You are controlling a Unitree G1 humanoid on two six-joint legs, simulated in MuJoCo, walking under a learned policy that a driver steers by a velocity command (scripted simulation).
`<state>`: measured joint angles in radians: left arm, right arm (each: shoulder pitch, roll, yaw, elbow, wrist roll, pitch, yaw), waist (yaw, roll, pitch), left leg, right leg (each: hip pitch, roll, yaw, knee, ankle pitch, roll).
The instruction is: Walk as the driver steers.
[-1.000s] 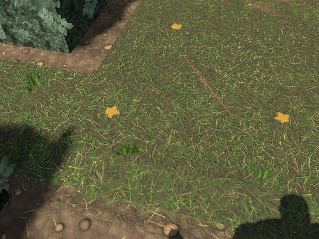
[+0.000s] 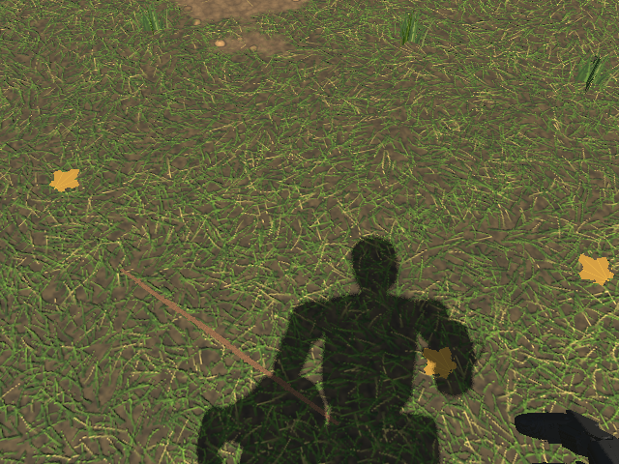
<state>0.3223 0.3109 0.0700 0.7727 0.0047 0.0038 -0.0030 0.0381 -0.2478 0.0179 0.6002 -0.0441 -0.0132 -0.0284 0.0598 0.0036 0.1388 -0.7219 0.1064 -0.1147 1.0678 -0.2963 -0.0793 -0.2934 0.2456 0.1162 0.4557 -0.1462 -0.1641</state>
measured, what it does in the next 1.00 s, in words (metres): walks ahead, turning left: left foot, then right foot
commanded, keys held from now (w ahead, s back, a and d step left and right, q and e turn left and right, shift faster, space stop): e+shift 0.18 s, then shift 0.04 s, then q+shift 0.70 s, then w+q+shift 0.08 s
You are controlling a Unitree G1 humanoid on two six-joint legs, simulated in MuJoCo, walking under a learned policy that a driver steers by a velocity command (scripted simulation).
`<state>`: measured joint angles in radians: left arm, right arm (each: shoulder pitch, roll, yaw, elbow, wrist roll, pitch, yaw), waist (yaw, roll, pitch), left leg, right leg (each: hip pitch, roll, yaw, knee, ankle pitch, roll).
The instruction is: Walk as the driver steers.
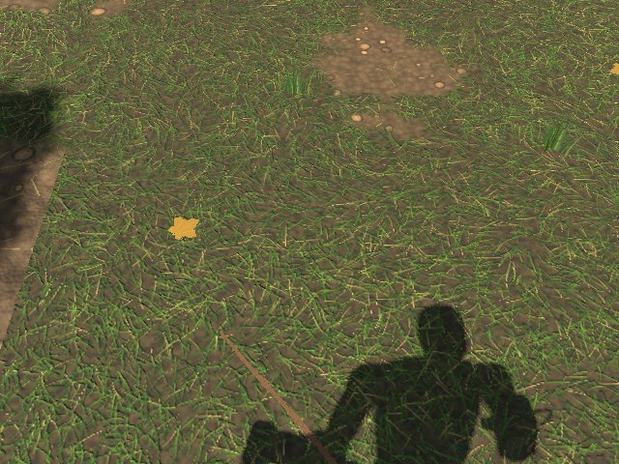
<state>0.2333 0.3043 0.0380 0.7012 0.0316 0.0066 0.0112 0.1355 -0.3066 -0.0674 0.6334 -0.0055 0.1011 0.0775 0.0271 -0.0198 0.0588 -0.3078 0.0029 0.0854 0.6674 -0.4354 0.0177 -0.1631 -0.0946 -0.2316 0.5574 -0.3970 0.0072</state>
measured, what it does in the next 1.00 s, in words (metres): walks ahead, turning right: left foot, then right foot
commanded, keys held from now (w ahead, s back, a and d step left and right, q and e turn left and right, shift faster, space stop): w+q+shift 0.06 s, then w+e+shift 0.54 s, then shift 0.40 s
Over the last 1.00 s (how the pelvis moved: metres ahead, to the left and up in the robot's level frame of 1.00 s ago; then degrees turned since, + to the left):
0.14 0.10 0.00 15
